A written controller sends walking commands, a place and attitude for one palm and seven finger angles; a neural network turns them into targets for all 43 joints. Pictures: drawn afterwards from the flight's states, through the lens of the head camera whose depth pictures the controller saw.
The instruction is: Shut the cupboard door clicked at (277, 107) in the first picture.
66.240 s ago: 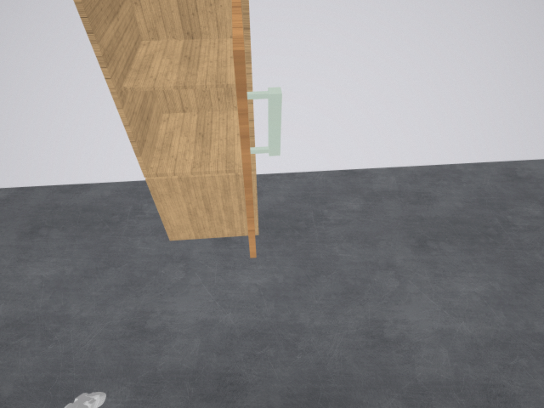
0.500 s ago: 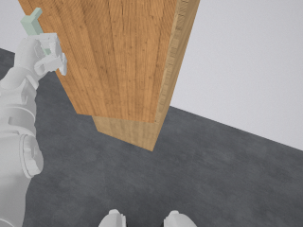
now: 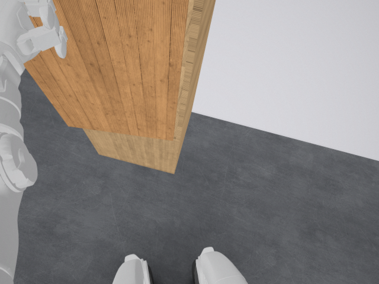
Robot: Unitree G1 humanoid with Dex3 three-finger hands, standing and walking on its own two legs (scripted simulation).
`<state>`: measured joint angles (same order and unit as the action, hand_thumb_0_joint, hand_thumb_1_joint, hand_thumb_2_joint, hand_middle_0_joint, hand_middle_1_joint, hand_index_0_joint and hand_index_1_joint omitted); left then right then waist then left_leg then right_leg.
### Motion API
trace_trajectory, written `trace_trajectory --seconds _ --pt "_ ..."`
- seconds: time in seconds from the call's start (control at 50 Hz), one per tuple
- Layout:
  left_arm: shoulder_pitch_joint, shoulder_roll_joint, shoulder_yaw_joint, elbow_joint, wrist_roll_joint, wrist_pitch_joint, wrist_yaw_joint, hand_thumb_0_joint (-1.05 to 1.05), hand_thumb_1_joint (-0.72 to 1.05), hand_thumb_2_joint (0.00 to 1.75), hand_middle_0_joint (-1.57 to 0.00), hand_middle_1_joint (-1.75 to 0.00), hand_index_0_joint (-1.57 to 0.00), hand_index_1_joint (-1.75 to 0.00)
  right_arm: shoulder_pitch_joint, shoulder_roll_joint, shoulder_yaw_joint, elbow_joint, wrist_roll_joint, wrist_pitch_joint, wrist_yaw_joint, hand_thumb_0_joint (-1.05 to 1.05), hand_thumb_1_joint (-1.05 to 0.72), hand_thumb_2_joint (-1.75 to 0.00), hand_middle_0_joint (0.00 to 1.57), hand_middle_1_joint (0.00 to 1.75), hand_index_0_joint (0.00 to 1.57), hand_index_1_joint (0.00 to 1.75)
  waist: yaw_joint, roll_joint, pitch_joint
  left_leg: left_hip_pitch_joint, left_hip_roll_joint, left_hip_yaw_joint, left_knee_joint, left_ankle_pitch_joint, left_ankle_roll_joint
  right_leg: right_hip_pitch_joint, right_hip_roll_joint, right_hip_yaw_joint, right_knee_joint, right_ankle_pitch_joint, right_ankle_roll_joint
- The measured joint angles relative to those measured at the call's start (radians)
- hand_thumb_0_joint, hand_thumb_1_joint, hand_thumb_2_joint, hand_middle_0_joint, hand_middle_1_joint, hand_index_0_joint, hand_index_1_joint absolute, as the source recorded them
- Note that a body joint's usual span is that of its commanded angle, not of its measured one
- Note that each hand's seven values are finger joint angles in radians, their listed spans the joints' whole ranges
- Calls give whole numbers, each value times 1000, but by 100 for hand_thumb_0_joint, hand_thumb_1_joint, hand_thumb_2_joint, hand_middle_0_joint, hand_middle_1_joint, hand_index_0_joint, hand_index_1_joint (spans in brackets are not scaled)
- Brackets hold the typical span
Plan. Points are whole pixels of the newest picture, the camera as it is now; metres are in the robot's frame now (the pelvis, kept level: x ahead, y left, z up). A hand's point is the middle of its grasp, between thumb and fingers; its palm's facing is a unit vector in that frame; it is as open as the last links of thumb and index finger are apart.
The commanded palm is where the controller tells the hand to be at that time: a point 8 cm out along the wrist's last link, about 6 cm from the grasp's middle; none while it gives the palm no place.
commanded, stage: push the door shut along its arc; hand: left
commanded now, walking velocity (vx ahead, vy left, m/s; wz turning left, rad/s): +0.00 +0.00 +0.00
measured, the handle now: out of the picture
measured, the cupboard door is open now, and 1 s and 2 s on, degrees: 8 0 0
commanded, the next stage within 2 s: pull the fist back off the door in 0.40 s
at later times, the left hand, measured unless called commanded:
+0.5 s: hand (63, 26) +0.57 +0.15 +0.15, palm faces -0.31 -0.95 -0.02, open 3.3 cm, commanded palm +0.60 +0.16 +0.14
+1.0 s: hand (88, 24) +0.57 +0.11 +0.15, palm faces +0.13 -0.99 -0.02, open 3.2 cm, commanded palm +0.53 +0.15 +0.14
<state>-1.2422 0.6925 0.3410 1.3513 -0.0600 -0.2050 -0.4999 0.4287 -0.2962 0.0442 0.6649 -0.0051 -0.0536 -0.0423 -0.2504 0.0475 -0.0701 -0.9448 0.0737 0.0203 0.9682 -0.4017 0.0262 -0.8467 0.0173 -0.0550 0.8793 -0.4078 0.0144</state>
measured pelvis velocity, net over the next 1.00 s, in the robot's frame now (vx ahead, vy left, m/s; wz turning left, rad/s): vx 0.00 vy -0.01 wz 0.00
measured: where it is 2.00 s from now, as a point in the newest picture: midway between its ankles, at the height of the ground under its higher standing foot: outside the picture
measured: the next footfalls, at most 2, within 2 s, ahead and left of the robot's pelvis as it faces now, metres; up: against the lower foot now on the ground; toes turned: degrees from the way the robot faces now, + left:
none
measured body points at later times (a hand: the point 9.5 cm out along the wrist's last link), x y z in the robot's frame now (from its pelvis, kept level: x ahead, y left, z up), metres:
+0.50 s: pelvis +0.00 +0.00 -0.01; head +0.16 +0.02 +0.41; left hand +0.58 +0.20 +0.15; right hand -0.02 -0.28 -0.10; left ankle +0.02 +0.10 -0.68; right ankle +0.00 -0.14 -0.68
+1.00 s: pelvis +0.00 -0.01 +0.01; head +0.12 -0.01 +0.45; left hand +0.56 +0.16 +0.16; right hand -0.07 -0.25 -0.10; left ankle +0.02 +0.10 -0.68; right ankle +0.00 -0.14 -0.68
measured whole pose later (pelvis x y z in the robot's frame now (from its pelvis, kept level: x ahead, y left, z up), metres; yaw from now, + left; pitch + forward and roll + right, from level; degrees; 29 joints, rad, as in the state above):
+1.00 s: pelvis +0.00 -0.01 +0.01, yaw +0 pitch +20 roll -3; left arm -1.18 0.46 0.40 1.33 0.04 -0.30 0.07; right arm 0.53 -0.26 0.02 0.68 -0.07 -0.03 0.08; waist -0.25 0.08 -0.11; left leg -0.87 0.08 0.03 0.89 -0.38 0.01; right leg -0.79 0.03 -0.04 0.83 -0.39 0.00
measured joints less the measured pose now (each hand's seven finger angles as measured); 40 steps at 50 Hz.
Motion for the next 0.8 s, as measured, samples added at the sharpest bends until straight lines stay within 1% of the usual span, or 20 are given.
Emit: trace_trajectory --seconds 0.12,0.18,0.34,0.52,0.54,0.56,0.6,0.62,0.64,0.68,0.7,0.72,0.74,0.76,0.8 --pt "-24 35 3 11 10 12 -25 1 87 91 -130 -150 -129 -150 12 4 1 3 -3 11 -1 1 -90 -90 21 30 20 30 -6 4 2 -15 6 0 8 -8 -3 -16 6 1 8 -7 -3" --pt "-43 47 -14 15 7 25 -37 1 86 91 -130 -150 -129 -150 12 6 2 8 -3 13 -2 1 -90 -90 21 30 20 30 -7 4 3 -24 8 -5 14 -11 -5 -22 8 -3 11 -10 -5" --pt "-95 33 -71 17 -4 49 -36 2 88 94 -130 -150 -129 -150 -5 3 -1 34 -7 -1 -4 0 -90 -90 21 30 20 30 -1 0 0 -52 6 -24 34 -17 -9 -40 8 -20 25 -18 -9" --pt "-150 11 -129 18 -10 64 -15 4 96 98 -130 -150 -129 -150 -40 -1 -3 52 -12 -32 -7 0 -90 -90 21 30 20 30 -2 -4 1 -85 2 -34 63 -21 -8 -69 5 -29 53 -26 -10" --pt "-155 -5 -99 21 -13 74 11 4 96 98 -130 -150 -129 -150 -36 -1 -6 47 -14 -33 -5 0 -90 -90 21 30 20 30 2 1 0 -90 2 -37 66 -21 -9 -72 6 -32 53 -26 -10" --pt "-159 -28 -67 24 -17 82 65 5 94 97 -130 -150 -129 -150 -29 -1 -8 38 -17 -35 1 0 -90 -90 21 30 20 30 7 7 -3 -95 2 -40 67 -20 -9 -74 6 -34 50 -24 -9" --pt "-164 -80 -17 24 -11 92 221 5 89 95 -130 -150 -130 -150 -14 6 -11 24 -33 -39 24 0 -90 -90 21 30 20 30 12 9 -12 -101 -1 -42 62 -16 -9 -79 3 -37 46 -21 -7" --pt "-161 -107 1 17 2 89 296 4 86 95 -130 -150 -130 -150 -3 11 -13 17 -44 -40 38 0 -90 -90 21 30 20 30 16 11 -18 -103 -3 -44 59 -13 -10 -80 2 -39 45 -20 -7" --pt "-153 -136 15 5 21 82 371 4 82 94 -130 -150 -129 -150 9 17 -14 10 -58 -40 54 0 -90 -90 21 30 20 30 20 12 -24 -105 -6 -46 57 -10 -11 -81 -1 -41 45 -19 -7" --pt "-132 -179 15 -20 82 55 514 3 78 94 -130 -150 -129 -150 24 30 -14 5 -82 -36 87 0 -90 -90 21 30 20 30 20 14 -35 -105 -10 -48 53 -5 -12 -82 -5 -44 47 -20 -8" --pt "-121 -189 5 -29 110 39 565 3 78 94 -130 -150 -129 -150 27 37 -14 5 -90 -32 101 0 -90 -90 21 30 20 30 17 14 -38 -102 -12 -48 51 -3 -13 -80 -6 -44 47 -20 -9" --pt "-111 -196 -10 -33 130 23 599 3 78 93 -130 -150 -129 -150 29 44 -14 7 -94 -26 113 0 -90 -90 21 30 20 30 12 14 -39 -98 -12 -48 49 -1 -14 -77 -7 -44 46 -19 -10" --pt "-104 -201 -23 -32 140 11 618 3 79 93 -130 -150 -129 -150 31 52 -14 10 -95 -20 121 0 -90 -90 21 30 20 30 8 15 -38 -91 -12 -48 44 0 -15 -71 -6 -44 43 -17 -11" --pt "-97 -204 -29 -27 142 2 628 3 82 94 -130 -150 -129 -150 34 58 -14 13 -94 -14 126 0 -90 -90 21 30 20 30 5 16 -36 -81 -11 -46 37 3 -15 -63 -6 -42 37 -15 -13" --pt "-80 -212 -30 -14 132 -9 616 3 86 94 -130 -150 -129 -150 44 66 -13 19 -88 -2 129 0 -90 -90 21 30 20 30 3 19 -36 -59 -9 -42 19 9 -16 -44 -4 -38 21 -8 -15"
